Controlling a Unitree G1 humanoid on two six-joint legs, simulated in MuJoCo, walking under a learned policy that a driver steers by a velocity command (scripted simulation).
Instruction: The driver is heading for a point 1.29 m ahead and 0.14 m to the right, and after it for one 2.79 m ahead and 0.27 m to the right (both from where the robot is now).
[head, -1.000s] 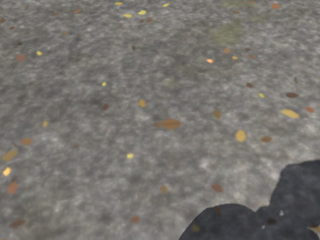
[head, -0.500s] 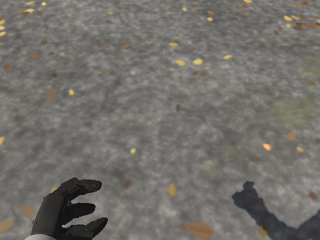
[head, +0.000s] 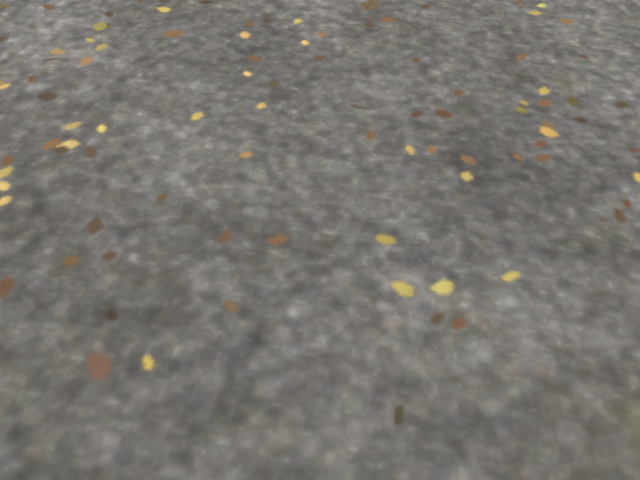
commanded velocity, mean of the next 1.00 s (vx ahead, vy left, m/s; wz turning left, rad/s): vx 0.65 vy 0.00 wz -0.03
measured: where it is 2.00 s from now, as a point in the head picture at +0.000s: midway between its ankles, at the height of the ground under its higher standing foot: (436, 320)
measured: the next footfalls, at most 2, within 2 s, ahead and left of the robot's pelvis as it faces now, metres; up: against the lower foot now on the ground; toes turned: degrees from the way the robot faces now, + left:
right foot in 0.30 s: +0.45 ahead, -0.12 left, +0.00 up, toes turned -20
left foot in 0.70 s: +0.87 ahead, -0.15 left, +0.00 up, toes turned -17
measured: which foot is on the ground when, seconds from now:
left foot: down 0.00-0.28, up 0.30-0.68, down 0.70-1.00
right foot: up 0.00-0.28, down 0.30-0.68, up 0.70-1.00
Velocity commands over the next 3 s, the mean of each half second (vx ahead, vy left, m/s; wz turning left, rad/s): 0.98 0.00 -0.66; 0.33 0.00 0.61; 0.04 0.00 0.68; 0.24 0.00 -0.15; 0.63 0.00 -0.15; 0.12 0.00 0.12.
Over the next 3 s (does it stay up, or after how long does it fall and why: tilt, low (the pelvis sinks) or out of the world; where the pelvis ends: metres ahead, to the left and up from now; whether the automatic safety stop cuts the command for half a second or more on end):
stays up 1.43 -0.32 0.00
